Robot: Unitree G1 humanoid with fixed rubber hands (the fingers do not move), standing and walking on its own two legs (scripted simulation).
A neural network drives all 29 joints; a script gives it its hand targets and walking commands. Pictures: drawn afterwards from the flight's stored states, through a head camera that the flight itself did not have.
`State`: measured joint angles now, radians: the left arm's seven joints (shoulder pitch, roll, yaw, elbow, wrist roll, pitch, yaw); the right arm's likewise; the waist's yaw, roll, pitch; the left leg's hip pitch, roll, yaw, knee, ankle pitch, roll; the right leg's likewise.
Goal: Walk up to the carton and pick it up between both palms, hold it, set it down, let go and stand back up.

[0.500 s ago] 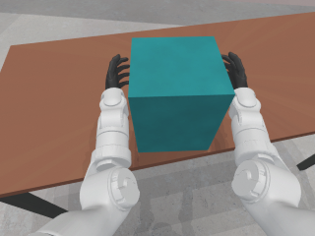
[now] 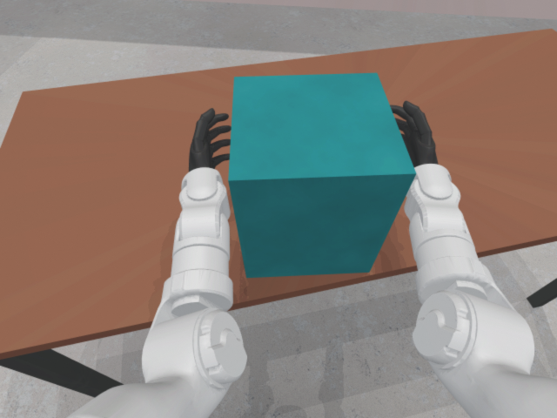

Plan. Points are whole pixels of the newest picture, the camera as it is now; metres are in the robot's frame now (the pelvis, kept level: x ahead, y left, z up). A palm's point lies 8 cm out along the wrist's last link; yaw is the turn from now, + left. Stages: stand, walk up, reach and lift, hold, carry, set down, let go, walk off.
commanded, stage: reach and lift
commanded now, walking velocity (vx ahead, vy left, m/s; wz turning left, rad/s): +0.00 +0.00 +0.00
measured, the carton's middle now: (307, 182) +0.44 +0.03 +0.06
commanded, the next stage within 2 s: none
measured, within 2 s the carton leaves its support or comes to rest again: leaves its support in 0.86 s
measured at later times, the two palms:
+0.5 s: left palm (204, 169) +0.40 +0.18 +0.12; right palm (421, 164) +0.43 -0.12 +0.13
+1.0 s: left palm (201, 182) +0.37 +0.17 +0.13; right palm (434, 175) +0.39 -0.13 +0.15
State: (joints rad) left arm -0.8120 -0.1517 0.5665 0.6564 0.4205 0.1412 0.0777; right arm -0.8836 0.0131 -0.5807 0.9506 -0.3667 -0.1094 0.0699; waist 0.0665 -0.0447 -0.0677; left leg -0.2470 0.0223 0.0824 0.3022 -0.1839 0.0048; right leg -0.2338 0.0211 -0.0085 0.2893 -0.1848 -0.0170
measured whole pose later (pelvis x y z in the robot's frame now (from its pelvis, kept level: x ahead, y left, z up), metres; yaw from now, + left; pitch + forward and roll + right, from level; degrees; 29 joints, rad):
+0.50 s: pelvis +0.00 +0.00 +0.00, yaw +1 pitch +7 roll +0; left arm -0.80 -0.13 0.54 0.70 0.40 0.10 0.08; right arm -0.85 0.01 -0.54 0.97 -0.34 -0.16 0.03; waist 0.05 -0.04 -0.08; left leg -0.25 0.03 0.07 0.31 -0.18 0.00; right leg -0.22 0.02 -0.05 0.29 -0.18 -0.02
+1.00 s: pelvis -0.03 -0.01 +0.00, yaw +1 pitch +5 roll +0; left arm -0.81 -0.09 0.52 0.80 0.37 0.08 0.10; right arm -0.88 -0.01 -0.54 1.09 -0.34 -0.20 0.00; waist 0.04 -0.07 -0.11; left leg -0.25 0.04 0.08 0.30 -0.14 0.00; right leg -0.22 0.03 -0.06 0.26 -0.13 -0.03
